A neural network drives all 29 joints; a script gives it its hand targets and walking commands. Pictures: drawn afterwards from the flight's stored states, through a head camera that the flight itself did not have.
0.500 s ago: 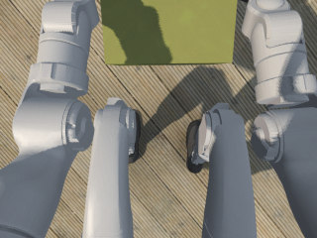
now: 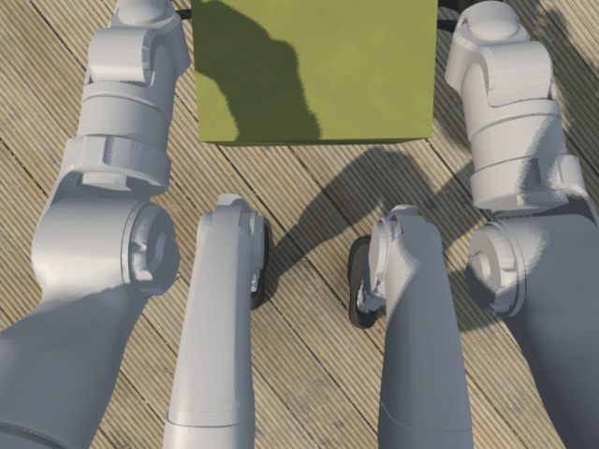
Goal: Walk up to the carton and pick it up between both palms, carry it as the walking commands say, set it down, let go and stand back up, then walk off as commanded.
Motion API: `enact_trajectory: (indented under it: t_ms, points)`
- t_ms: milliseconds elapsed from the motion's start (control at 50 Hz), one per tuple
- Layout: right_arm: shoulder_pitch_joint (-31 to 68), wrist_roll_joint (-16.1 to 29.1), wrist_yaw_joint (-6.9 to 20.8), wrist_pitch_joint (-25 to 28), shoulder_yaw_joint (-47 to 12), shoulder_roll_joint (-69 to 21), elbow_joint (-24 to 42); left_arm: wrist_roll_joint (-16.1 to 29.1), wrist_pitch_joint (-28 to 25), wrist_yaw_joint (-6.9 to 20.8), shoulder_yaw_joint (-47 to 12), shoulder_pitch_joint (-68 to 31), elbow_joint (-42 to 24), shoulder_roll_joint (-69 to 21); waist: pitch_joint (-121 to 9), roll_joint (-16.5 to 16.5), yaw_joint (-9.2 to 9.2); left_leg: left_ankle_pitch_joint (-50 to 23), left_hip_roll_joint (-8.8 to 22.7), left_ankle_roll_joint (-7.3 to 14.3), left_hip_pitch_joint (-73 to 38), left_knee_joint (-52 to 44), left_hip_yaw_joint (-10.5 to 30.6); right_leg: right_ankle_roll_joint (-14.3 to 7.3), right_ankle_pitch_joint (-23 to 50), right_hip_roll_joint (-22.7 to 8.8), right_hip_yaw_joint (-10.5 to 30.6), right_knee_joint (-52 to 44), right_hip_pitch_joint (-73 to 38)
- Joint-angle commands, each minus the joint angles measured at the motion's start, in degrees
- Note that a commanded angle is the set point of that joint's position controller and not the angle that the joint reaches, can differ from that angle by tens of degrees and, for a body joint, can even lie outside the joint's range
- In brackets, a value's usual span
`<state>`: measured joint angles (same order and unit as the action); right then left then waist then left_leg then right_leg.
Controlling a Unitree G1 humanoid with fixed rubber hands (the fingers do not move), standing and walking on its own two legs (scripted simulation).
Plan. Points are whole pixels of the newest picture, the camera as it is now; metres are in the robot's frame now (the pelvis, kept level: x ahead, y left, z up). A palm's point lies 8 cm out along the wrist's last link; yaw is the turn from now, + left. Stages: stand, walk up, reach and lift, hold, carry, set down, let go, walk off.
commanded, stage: reach and lift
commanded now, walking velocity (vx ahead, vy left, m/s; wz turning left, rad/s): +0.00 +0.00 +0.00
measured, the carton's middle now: (311, 32) +0.56 +0.02 -0.13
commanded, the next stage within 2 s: none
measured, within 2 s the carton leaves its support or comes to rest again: neither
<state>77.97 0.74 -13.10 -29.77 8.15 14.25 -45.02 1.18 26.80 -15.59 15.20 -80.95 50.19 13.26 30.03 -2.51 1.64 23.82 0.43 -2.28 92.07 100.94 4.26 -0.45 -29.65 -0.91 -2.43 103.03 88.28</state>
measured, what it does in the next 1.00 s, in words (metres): rises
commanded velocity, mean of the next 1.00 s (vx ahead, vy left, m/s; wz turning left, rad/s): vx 0.00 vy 0.00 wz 0.00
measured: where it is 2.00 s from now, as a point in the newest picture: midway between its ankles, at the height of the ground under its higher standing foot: (307, 289)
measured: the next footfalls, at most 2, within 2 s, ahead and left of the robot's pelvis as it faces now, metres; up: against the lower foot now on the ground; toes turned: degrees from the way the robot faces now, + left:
none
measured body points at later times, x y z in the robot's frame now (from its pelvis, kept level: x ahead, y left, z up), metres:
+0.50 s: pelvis +0.00 +0.00 +0.05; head +0.27 +0.01 +0.40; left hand +0.53 +0.18 +0.01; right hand +0.54 -0.14 +0.01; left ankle +0.18 +0.13 -0.47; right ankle +0.15 -0.12 -0.47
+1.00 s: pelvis +0.00 +0.00 +0.11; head +0.24 +0.01 +0.48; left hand +0.51 +0.19 +0.08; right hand +0.52 -0.13 +0.08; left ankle +0.18 +0.13 -0.47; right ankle +0.15 -0.12 -0.47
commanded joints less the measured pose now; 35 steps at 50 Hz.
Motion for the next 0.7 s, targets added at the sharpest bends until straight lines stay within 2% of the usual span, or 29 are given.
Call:
enact_trajectory:
  t_ms: [0,100,160,220,240,260,300,320,340,380,420,480,520,540,560,600,620,660,680]
  points:
    - [48.01,8.91,24.16,5.12,-15.63,-67.1,24.65,11.1,-1.89,31.14,-19.96,-39.34,-18.43,-69.3,-146.94,3.2,-5.43,-7.97,-10.18,2.09,-33.23,-13.68,-9.9,2.39,13.71,9.51,1.39,-18.3,-45.3]
    - [47.63,9.35,24.39,5.17,-16.41,-67.71,26.59,11.67,-1.83,31.05,-21.25,-39.77,-20.98,-69.95,-149.55,2.57,-5.57,-9.3,-10.25,2.04,-37.83,-15.47,-9.15,2.23,14.94,9.56,1.62,-19.96,-47.52]
    - [47.23,9.46,24.46,5.21,-16.96,-67.55,26.86,12.13,-1.69,30.9,-22.28,-38.93,-21.17,-71.17,-149.89,2.47,-6.58,-9.66,-10.29,1.92,-39.75,-16.54,-8.62,2.14,15.19,9.58,1.36,-21.05,-48.6]
    - [47.02,9.99,24.49,5.18,-17.88,-68.3,27.84,12.41,-1.51,30.95,-23.35,-38.47,-21.58,-71.55,-150.28,2.54,-6.31,-9.39,-10.38,1.98,-41.39,-17.8,-8.31,2.07,14.89,9.57,1.57,-22.32,-49.87]
    - [47.17,10.48,24.58,5.14,-18.35,-68.68,27.72,12.45,-1.49,30.9,-23.5,-38.46,-21.73,-71.8,-150.49,1.81,-5.7,-9.81,-10.34,2.0,-42.58,-18.33,-8.28,2.07,15.0,9.37,1.83,-22.8,-50.06]
    - [47.06,9.94,24.63,5.15,-17.78,-67.93,27.22,12.16,-1.32,30.91,-23.04,-37.78,-20.55,-72.05,-148.78,1.77,-6.43,-8.79,-10.23,2.04,-42.17,-18.48,-8.01,1.96,13.9,9.34,1.85,-23.25,-49.26]
    - [46.87,10.55,24.69,5.01,-18.72,-69.3,27.64,12.02,-1.4,30.98,-23.2,-37.35,-21.23,-72.16,-149.4,2.57,-5.56,-9.31,-10.29,2.22,-43.19,-19.43,-7.88,2.25,14.42,9.24,2.08,-24.24,-51.18]
    - [46.63,10.23,24.79,4.96,-17.97,-68.81,26.69,12.0,-1.29,31.04,-22.92,-37.81,-20.69,-72.06,-147.86,2.32,-5.96,-8.28,-10.15,2.23,-42.8,-19.87,-7.66,2.14,13.31,9.2,2.23,-24.66,-50.29]
    - [46.29,10.37,24.82,4.91,-18.44,-69.73,26.39,11.81,-1.32,31.15,-22.98,-36.68,-20.17,-72.28,-147.75,2.89,-5.33,-8.55,-10.2,2.33,-43.06,-20.45,-7.69,2.26,13.47,9.14,2.29,-25.16,-51.29]
    - [44.6,9.62,25.04,4.83,-17.9,-70.13,24.81,11.41,-1.31,31.43,-22.52,-35.79,-18.78,-72.75,-145.29,3.4,-5.66,-7.38,-10.1,2.39,-42.51,-21.37,-7.58,2.15,12.42,8.99,2.54,-26.35,-51.27]
    - [44.61,9.91,25.2,4.96,-17.96,-70.77,24.55,10.7,-1.27,31.68,-22.02,-34.23,-17.43,-72.85,-144.44,3.18,-4.89,-6.7,-9.99,2.46,-42.93,-22.14,-7.54,2.2,11.69,8.81,2.98,-27.32,-51.85]
    - [44.88,10.16,25.26,4.73,-18.73,-71.02,25.56,11.23,-1.29,32.13,-22.33,-34.88,-18.91,-73.09,-146.11,3.92,-5.11,-7.43,-10.17,2.61,-44.03,-23.46,-7.34,2.34,12.38,8.71,3.69,-28.99,-55.21]
    - [44.5,10.6,25.31,4.71,-19.44,-71.94,25.8,11.24,-1.44,32.29,-22.85,-34.26,-19.45,-73.25,-146.88,4.19,-4.54,-8.55,-10.15,2.73,-45.02,-24.46,-7.08,2.53,13.55,8.76,3.53,-29.58,-56.62]
    - [43.99,10.6,25.28,4.64,-19.71,-72.03,26.27,11.59,-1.33,32.42,-23.35,-34.21,-20.27,-73.52,-148.08,4.19,-4.94,-9.4,-10.19,2.7,-46.2,-24.76,-7.08,2.46,14.38,8.83,3.88,-30.21,-57.8]
    - [43.43,10.8,25.26,4.58,-20.07,-72.45,26.3,11.46,-1.38,32.44,-23.3,-33.74,-20.34,-73.25,-147.91,4.21,-4.48,-9.68,-10.16,2.84,-46.37,-25.1,-6.87,2.43,14.53,8.68,4.42,-30.78,-58.66]
    - [42.45,10.41,25.3,4.57,-19.79,-72.55,25.64,11.17,-1.32,32.54,-23.58,-32.84,-19.5,-73.65,-145.96,3.86,-4.92,-9.94,-10.01,2.8,-46.29,-25.78,-6.64,2.4,15.05,8.54,4.44,-31.47,-58.12]
    - [43.29,10.9,25.22,4.85,-20.91,-72.96,27.91,11.66,-1.42,32.68,-24.34,-32.77,-20.78,-74.05,-148.52,4.24,-4.52,-10.76,-10.22,2.79,-47.8,-26.55,-6.64,2.54,16.0,8.72,4.28,-31.93,-60.56]
    - [43.0,11.21,25.05,4.77,-21.55,-73.22,28.13,12.44,-1.48,32.81,-25.28,-33.55,-22.14,-74.38,-149.2,4.26,-5.23,-11.58,-10.22,2.84,-49.19,-27.2,-6.36,2.45,16.69,8.58,4.73,-32.92,-62.11]
    - [42.32,11.37,25.07,4.69,-21.82,-73.69,27.97,12.49,-1.64,32.74,-25.67,-33.62,-23.28,-74.01,-149.27,3.93,-4.86,-11.76,-10.18,2.84,-50.08,-27.76,-6.4,2.41,16.94,8.41,5.02,-33.64,-63.18]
